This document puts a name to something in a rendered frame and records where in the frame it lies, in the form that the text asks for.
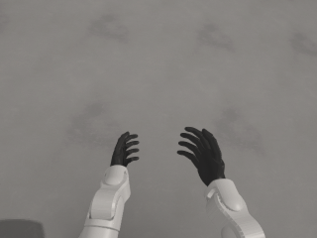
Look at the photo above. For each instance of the left robot forearm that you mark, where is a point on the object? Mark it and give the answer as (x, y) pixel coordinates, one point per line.
(106, 208)

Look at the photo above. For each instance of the robot right hand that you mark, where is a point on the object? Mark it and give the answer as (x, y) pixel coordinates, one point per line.
(207, 156)

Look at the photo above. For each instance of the right robot forearm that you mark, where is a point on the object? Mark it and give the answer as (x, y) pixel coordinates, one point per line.
(228, 211)

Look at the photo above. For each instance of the robot left hand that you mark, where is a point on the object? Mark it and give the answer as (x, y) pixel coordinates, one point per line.
(119, 157)

